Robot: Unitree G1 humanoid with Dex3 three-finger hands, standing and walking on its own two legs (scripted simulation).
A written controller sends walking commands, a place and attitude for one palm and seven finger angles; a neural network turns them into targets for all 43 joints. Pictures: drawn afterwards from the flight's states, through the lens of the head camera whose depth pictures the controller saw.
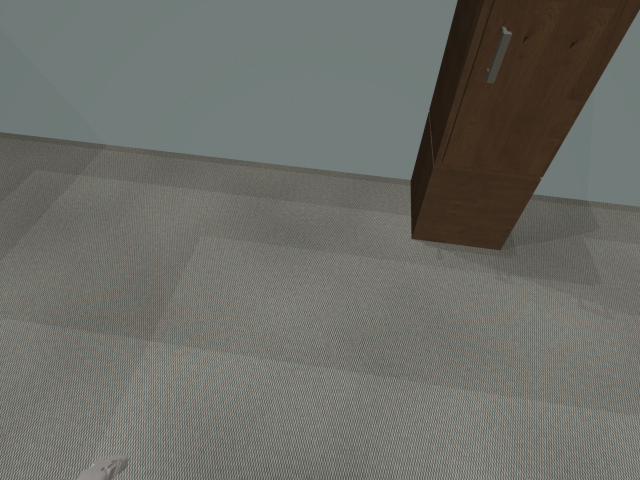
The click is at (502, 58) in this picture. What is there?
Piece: cupboard door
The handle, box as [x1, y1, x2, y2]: [486, 26, 511, 82]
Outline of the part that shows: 503,26 501,26 500,29 502,33 490,67 486,69 486,82 494,81 511,36 511,33 507,31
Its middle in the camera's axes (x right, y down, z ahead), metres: +0.48 -0.50 +1.05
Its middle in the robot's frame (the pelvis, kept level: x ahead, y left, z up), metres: +1.15 -0.42 +0.05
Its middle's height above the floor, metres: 0.82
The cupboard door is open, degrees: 0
